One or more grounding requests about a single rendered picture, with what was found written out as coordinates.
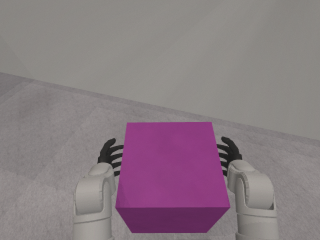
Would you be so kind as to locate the robot right hand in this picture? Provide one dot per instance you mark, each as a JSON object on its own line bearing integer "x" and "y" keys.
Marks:
{"x": 232, "y": 150}

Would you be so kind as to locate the robot left forearm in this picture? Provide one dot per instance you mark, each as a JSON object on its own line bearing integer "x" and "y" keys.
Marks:
{"x": 92, "y": 204}

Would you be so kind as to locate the robot left hand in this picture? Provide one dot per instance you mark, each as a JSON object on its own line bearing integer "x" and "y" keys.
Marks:
{"x": 106, "y": 157}

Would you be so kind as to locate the carton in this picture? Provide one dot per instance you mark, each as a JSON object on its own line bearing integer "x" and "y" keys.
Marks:
{"x": 171, "y": 179}

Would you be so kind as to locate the robot right forearm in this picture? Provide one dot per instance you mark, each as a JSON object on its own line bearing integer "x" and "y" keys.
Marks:
{"x": 255, "y": 202}

